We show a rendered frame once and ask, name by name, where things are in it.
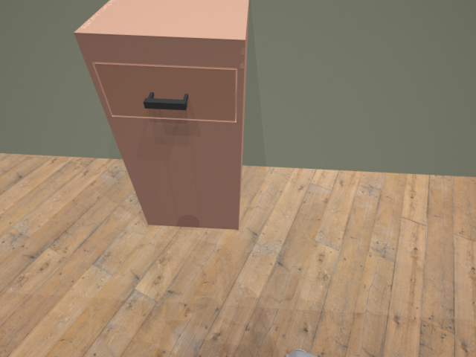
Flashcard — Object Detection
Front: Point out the drawer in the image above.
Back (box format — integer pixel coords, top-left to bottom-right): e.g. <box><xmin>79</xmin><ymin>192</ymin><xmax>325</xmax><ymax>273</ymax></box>
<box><xmin>94</xmin><ymin>62</ymin><xmax>237</xmax><ymax>121</ymax></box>

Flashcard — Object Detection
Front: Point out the cabinet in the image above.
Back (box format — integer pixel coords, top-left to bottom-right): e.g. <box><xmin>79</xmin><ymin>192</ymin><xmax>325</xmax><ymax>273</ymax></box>
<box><xmin>74</xmin><ymin>0</ymin><xmax>249</xmax><ymax>230</ymax></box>

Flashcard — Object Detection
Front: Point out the handle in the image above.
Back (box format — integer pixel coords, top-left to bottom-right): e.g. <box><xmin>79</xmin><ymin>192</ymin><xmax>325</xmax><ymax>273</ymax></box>
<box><xmin>144</xmin><ymin>92</ymin><xmax>188</xmax><ymax>110</ymax></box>

